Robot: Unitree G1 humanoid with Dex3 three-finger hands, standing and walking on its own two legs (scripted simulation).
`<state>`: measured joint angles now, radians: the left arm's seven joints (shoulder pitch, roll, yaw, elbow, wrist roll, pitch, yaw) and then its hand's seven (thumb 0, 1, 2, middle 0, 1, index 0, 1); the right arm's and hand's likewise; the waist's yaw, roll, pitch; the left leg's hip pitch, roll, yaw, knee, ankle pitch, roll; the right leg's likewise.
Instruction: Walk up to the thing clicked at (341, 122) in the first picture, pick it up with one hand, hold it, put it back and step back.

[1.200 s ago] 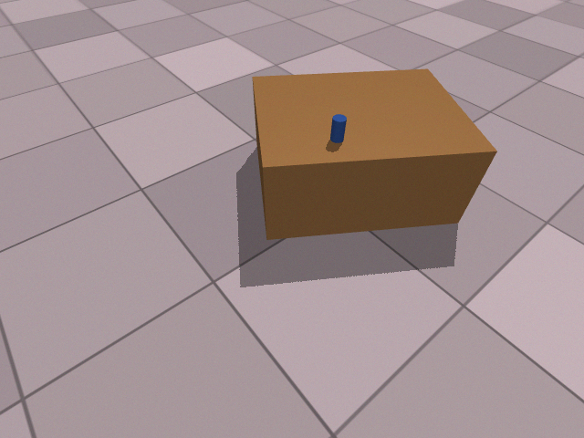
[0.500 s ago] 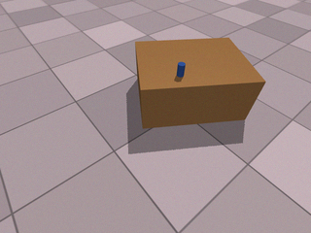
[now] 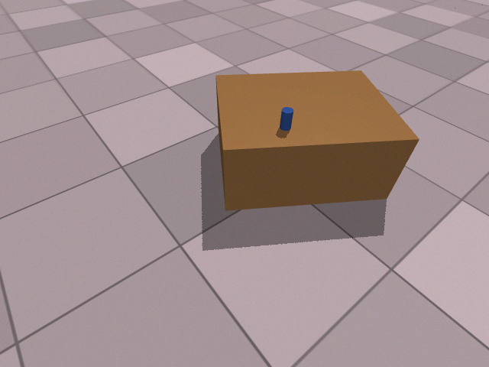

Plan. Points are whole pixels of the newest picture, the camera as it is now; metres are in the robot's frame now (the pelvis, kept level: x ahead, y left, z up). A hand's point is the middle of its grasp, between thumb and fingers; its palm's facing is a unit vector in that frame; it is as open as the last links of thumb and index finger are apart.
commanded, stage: walk up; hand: right
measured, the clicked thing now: (286, 119) +1.24 -0.20 -0.31
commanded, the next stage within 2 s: none
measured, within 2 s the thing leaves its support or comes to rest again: neither
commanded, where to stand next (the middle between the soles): +0.77 -0.02 m, yaw +7 degrees
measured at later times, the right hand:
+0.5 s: hand (419, 331) +0.25 -0.34 -0.15, palm faces -0.14 +0.93 -0.34, open 7.4 cm
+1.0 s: hand (378, 241) +0.46 -0.33 -0.16, palm faces -0.11 +0.93 -0.35, open 7.4 cm
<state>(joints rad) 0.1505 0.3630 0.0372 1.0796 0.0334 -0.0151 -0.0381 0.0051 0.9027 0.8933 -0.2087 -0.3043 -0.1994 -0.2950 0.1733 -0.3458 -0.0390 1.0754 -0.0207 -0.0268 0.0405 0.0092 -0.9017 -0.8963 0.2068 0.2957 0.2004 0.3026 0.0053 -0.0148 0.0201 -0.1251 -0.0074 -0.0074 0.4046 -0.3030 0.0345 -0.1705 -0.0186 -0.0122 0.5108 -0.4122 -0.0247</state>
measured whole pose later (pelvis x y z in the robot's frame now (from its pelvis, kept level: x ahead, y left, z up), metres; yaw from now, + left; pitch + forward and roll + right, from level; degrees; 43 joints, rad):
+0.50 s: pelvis +0.14 -0.08 +0.00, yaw +5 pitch -3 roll -1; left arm 0.35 0.38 0.07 0.95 0.02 -0.08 -0.05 0.01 0.90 0.89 -0.21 -0.30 -0.20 -0.30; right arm 0.25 -0.42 -0.08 0.93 -0.02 -0.03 0.08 0.01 -0.90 -0.90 0.20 0.30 0.20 0.30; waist 0.05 0.04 0.07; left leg -0.52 0.05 -0.07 0.84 -0.21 0.00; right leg -0.01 0.02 -0.14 0.35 -0.29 -0.04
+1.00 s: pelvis +0.37 -0.07 -0.02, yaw +6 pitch -4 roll +3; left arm 0.27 0.43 0.07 0.84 0.01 -0.06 -0.08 0.00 0.91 0.89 -0.21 -0.30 -0.20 -0.29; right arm 0.30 -0.40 -0.05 0.82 -0.01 -0.07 0.05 0.01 -0.90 -0.90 0.21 0.30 0.20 0.30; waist -0.01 -0.03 0.09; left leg -0.14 0.04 0.08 0.57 -0.36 -0.01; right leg -0.48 -0.12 0.01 0.72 -0.22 -0.02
